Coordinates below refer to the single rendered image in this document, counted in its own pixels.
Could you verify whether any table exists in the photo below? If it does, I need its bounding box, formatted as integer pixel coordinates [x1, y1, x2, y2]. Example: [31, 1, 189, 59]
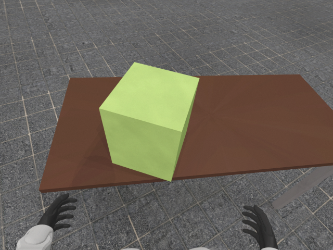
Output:
[39, 74, 333, 209]

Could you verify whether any left robot forearm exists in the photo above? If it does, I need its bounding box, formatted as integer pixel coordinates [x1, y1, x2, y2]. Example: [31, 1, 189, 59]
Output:
[16, 224, 54, 250]

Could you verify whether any carton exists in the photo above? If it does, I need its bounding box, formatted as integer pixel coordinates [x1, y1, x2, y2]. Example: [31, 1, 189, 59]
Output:
[99, 62, 199, 182]

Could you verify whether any right robot hand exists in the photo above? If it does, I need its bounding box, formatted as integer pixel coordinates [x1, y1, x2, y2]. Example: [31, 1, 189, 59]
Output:
[242, 205, 278, 250]

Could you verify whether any left robot hand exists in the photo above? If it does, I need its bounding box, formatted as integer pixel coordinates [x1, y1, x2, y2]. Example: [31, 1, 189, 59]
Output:
[37, 193, 77, 232]

